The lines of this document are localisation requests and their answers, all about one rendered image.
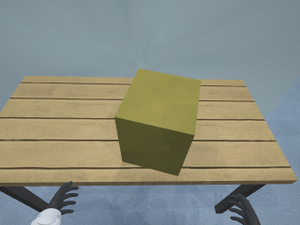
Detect table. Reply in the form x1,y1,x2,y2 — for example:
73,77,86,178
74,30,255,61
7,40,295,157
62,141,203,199
0,76,298,214

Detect carton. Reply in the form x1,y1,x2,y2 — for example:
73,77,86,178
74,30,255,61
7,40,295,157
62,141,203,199
114,68,202,176

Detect left robot hand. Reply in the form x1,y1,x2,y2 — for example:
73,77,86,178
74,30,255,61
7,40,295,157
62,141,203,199
46,181,79,216

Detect left robot forearm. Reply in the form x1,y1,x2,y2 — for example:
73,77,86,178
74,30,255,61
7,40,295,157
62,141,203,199
31,208,61,225

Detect right robot hand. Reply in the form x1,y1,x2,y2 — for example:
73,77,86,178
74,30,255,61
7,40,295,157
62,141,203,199
228,193,261,225

